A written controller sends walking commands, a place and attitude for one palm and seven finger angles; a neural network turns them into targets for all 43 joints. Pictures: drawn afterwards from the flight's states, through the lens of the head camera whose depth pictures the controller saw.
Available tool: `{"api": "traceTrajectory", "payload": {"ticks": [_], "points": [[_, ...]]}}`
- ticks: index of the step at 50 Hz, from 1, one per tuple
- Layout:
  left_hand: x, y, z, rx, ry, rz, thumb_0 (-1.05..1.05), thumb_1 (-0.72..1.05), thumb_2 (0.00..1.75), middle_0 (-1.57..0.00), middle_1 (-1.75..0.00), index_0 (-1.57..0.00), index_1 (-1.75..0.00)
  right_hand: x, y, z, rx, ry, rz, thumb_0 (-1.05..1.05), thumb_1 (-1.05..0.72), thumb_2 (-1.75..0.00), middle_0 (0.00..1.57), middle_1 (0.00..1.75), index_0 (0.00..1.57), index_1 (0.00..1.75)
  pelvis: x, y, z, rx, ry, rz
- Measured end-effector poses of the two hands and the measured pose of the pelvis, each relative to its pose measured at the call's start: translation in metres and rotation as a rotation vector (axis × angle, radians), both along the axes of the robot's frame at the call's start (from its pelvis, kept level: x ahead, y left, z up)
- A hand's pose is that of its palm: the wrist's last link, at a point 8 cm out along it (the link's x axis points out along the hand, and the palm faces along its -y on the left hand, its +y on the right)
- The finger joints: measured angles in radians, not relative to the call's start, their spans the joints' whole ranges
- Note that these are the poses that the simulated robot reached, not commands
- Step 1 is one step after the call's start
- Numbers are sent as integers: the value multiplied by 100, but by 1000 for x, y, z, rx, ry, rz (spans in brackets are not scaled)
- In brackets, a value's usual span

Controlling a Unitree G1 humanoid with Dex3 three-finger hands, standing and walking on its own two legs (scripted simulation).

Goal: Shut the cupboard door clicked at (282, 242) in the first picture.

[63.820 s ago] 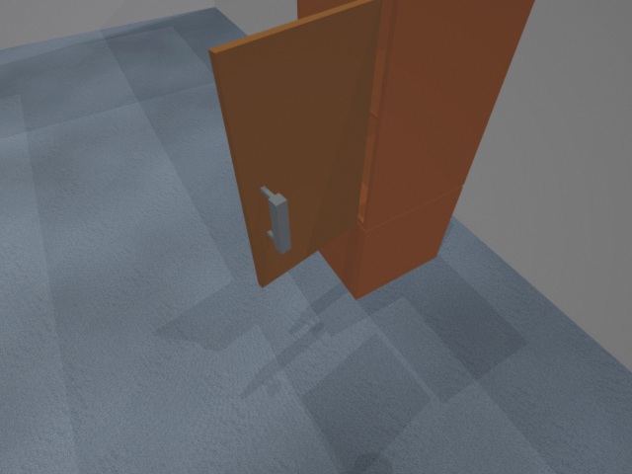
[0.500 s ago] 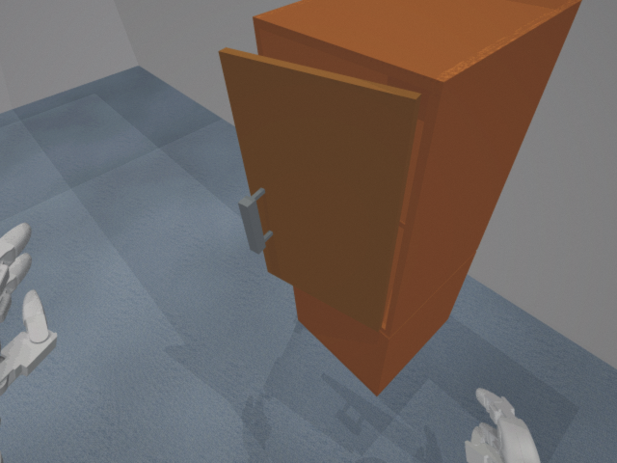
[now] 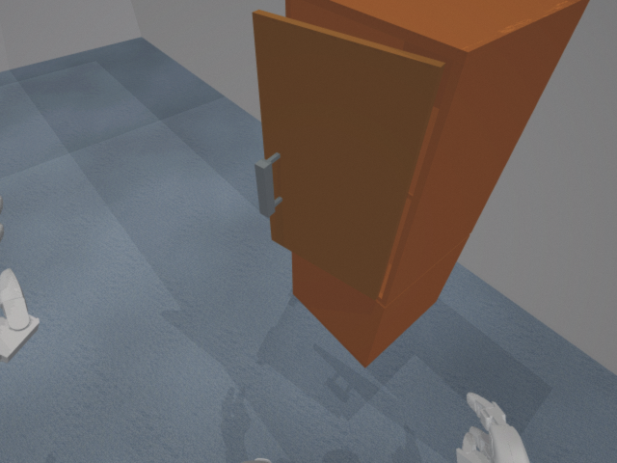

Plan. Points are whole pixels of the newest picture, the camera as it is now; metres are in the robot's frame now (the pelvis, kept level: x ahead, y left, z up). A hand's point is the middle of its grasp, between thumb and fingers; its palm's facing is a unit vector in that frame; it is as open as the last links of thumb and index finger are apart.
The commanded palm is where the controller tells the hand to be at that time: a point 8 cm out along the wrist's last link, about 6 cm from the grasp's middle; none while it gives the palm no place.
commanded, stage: step back with the hand held close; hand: left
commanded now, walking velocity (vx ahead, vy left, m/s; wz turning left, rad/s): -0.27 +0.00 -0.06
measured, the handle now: (271, 184) +0.70 +0.14 -0.09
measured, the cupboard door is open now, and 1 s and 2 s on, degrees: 13 13 13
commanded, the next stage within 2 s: stop stepping back and stand still in 0.50 s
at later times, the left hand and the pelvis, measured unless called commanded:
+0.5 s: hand out of the picture +0.12 +0.28 +0.18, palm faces +0.50 -0.76 -0.41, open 7.4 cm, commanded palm +0.07 +0.32 +0.19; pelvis -0.06 +0.01 -0.01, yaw +3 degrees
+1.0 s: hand out of the picture +0.09 +0.28 +0.18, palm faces +0.43 -0.81 -0.40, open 7.4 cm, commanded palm +0.03 +0.31 +0.19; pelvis -0.12 +0.02 +0.00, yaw -2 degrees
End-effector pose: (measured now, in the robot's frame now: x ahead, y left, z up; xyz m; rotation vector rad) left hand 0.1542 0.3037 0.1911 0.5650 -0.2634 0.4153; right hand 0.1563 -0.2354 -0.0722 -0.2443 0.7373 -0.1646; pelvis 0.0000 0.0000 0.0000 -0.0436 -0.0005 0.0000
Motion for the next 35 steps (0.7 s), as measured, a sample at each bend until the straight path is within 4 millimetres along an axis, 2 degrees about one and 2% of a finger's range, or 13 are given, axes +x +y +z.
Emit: {"api": "traceTrajectory", "payload": {"ticks": [6,14,18,22,26,30,32,35], "points": [[-16,-6,3,-26,-65,-17,2,89,90,-22,-30,-21,-30,-17,-3,-2,-24,12,9,1,-90,-90,20,30,20,30,-12,1,-2,-2,-8,-2],[-25,1,10,46,-95,-43,1,89,90,-22,-30,-21,-30,-37,-1,-1,-15,-22,-7,1,-90,-90,20,30,20,30,-34,-1,-6,-14,-14,28],[-47,-2,9,82,-80,-36,1,89,90,-22,-30,-21,-30,-44,-1,-5,-1,-21,21,1,-90,-90,20,30,20,30,-46,-6,-10,2,-16,50],[-72,-1,4,28,-66,-4,1,89,90,-22,-30,-22,-30,-56,-1,-8,-17,38,33,1,-90,-90,20,30,20,30,-54,2,-7,30,-12,38],[-84,14,0,1,-110,19,1,89,90,-22,-30,-22,-30,-66,7,-8,-63,50,42,1,-90,-90,20,30,20,30,-67,13,-10,12,0,57],[-92,30,3,11,-131,44,1,89,90,-22,-30,-22,-30,-75,22,-6,-33,15,41,1,-91,-90,20,30,20,30,-85,15,-8,-24,-6,58],[-98,30,5,-1,-131,43,2,89,90,-22,-30,-21,-30,-80,29,-2,-3,-8,47,1,-91,-90,20,30,20,30,-91,14,-5,-33,8,39],[-105,20,7,-13,-118,6,2,89,90,-21,-30,-21,-30,-88,37,3,32,-45,64,1,-90,-90,20,30,20,30,-101,11,-4,-22,34,3]]}}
